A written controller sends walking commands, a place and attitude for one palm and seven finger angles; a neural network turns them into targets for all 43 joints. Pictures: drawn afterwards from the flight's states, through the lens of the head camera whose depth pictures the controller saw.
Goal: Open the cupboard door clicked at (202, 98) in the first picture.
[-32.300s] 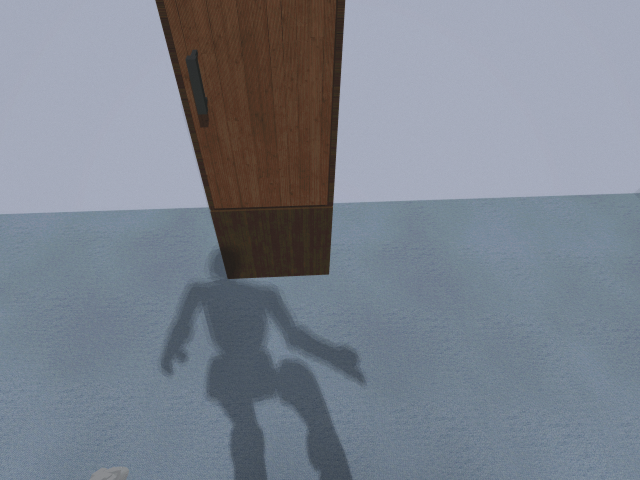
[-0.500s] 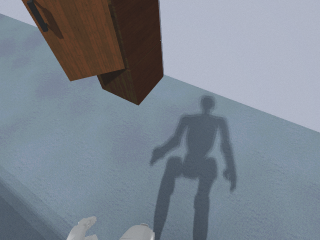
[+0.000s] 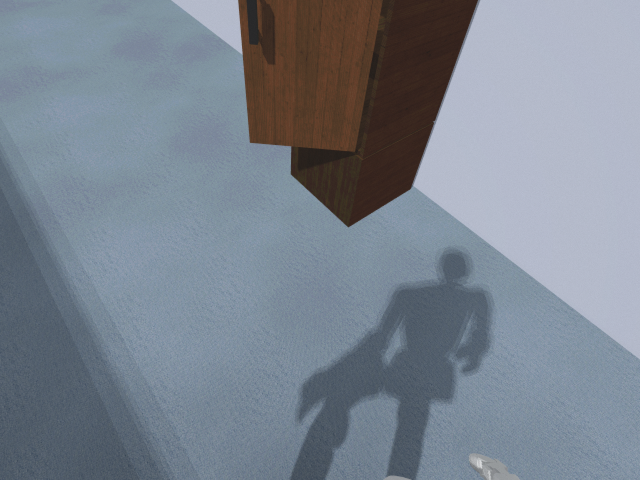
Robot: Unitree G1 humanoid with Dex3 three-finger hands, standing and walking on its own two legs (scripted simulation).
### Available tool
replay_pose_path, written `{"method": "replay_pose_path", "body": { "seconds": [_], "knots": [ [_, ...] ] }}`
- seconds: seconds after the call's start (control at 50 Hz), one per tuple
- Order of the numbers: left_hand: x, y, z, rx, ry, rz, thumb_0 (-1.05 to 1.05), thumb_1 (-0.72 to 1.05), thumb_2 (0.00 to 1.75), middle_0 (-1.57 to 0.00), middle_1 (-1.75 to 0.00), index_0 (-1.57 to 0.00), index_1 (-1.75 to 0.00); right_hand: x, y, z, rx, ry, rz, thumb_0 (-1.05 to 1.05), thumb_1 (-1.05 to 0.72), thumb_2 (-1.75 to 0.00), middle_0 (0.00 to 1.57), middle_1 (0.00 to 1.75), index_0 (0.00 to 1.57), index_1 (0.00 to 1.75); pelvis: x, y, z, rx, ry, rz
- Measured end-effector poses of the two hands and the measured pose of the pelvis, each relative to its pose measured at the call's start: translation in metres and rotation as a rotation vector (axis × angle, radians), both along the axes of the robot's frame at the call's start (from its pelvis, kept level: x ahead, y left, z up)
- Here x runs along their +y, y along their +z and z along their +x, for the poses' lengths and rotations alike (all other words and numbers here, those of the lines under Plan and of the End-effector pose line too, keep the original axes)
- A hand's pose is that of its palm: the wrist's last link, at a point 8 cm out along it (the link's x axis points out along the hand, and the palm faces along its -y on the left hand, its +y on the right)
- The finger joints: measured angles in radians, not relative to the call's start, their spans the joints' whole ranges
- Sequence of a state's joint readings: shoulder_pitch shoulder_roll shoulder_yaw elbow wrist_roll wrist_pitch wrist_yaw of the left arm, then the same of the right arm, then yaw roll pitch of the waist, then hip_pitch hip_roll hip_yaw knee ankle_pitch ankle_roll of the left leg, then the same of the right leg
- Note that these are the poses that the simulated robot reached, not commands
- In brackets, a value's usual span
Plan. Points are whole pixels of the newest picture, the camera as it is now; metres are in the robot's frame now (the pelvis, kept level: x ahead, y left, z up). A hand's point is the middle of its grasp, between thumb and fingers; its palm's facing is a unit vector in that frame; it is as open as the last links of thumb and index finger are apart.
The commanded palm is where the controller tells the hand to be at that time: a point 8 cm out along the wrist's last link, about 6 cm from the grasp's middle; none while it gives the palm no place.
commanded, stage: take the last steps up to it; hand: left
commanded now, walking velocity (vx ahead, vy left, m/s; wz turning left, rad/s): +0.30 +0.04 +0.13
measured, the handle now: (253, 12) +1.10 +0.28 +0.06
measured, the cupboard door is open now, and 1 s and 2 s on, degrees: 48 48 48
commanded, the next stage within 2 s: come to a stop and stand still in 1.54 s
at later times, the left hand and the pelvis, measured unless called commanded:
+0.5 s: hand (215, 475) +0.14 +0.15 -0.15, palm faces +0.11 -0.97 -0.23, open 7.2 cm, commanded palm none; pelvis +0.10 -0.04 +0.01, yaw +4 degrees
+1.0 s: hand (192, 422) +0.21 +0.21 -0.18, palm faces +0.16 -0.98 -0.12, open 7.4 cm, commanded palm none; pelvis +0.28 +0.06 +0.00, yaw +4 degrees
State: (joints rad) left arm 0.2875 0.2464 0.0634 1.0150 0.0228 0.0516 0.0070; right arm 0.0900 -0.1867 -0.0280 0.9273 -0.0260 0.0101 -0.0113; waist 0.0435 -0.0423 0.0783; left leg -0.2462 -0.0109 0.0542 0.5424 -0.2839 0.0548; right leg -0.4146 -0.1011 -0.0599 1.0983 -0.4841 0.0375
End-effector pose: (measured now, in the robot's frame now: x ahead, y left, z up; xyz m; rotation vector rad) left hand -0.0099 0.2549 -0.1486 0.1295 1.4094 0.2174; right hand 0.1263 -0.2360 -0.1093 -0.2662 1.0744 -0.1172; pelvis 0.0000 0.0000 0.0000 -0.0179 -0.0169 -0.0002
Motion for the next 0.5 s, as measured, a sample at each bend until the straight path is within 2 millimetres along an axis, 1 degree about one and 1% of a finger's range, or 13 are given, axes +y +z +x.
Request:
{"method": "replay_pose_path", "body": {
  "seconds": [0.08,0.14,0.22,0.3,0.36,0.4,0.42,0.46,0.5],
  "knots": [
    [-0.001,0.01,0.02,-0.065,-0.006,-0.019,0.01,0.91,0.9,-0.2,-0.3,-0.2,-0.3,0.014,-0.002,-0.022,0.051,-0.011,0.032,0.0,-0.91,-0.9,0.2,0.3,0.2,0.3,0.005,0.008,0.006,0.006,0.017,-0.004],
    [-0.006,0.015,0.037,-0.101,-0.019,-0.027,0.01,0.91,0.9,-0.2,-0.3,-0.2,-0.3,0.008,-0.004,-0.042,0.092,-0.058,0.027,-0.01,-0.93,-0.9,0.2,0.3,0.2,0.3,0.006,0.011,0.013,0.011,0.026,0.002],
    [-0.017,0.019,0.067,-0.138,-0.045,-0.033,0.01,0.91,0.9,-0.2,-0.3,-0.2,-0.3,-0.001,-0.013,-0.075,0.196,-0.101,0.035,-0.01,-0.93,-0.9,0.2,0.3,0.2,0.3,0.001,0.011,0.025,0.017,0.033,0.016],
    [-0.034,0.022,0.104,-0.173,-0.083,-0.029,0.01,0.91,0.9,-0.2,-0.3,-0.2,-0.3,-0.009,-0.025,-0.107,0.315,-0.151,0.062,0.0,-0.92,-0.9,0.2,0.3,0.2,0.3,-0.01,0.007,0.041,0.02,0.029,0.037],
    [-0.047,0.02,0.13,-0.209,-0.102,-0.013,0.0,0.91,0.9,-0.2,-0.3,-0.2,-0.3,-0.015,-0.038,-0.122,0.397,-0.18,0.091,0.0,-0.92,-0.9,0.2,0.3,0.2,0.3,-0.022,-0.001,0.057,0.02,0.026,0.055],
    [-0.055,0.021,0.14,-0.228,-0.092,-0.005,0.0,0.91,0.9,-0.2,-0.3,-0.2,-0.3,-0.018,-0.043,-0.123,0.445,-0.178,0.105,0.0,-0.92,-0.9,0.2,0.3,0.2,0.3,-0.028,-0.003,0.067,0.011,0.036,0.041],
    [-0.059,0.022,0.142,-0.231,-0.079,-0.003,0.0,0.91,0.9,-0.2,-0.3,-0.2,-0.3,-0.02,-0.043,-0.119,0.461,-0.172,0.112,0.0,-0.91,-0.9,0.2,0.3,0.2,0.3,-0.03,-0.002,0.072,0.006,0.046,0.04],
    [-0.059,0.027,0.142,-0.23,-0.031,0.02,0.0,0.93,0.9,-0.2,-0.3,-0.2,-0.3,-0.022,-0.039,-0.104,0.47,-0.157,0.12,0.01,-0.91,-0.9,0.2,0.3,0.2,0.3,-0.034,0.003,0.083,0.002,0.057,0.04],
    [-0.057,0.031,0.138,-0.202,-0.007,0.032,-0.01,0.94,0.9,-0.21,-0.3,-0.21,-0.3,-0.025,-0.035,-0.081,0.452,-0.144,0.123,0.01,-0.91,-0.9,0.19,0.3,0.2,0.3,-0.036,0.008,0.095,0.004,0.066,0.04]
  ]
}}
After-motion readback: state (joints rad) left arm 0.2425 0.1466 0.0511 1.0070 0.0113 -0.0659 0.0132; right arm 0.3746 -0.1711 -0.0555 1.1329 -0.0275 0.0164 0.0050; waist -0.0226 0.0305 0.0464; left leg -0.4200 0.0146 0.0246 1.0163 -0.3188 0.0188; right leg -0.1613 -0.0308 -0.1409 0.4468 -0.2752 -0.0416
